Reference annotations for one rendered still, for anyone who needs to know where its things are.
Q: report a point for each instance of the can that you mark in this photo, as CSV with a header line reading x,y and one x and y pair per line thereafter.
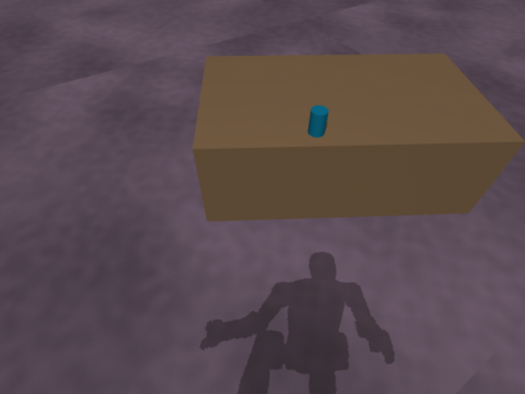
x,y
317,121

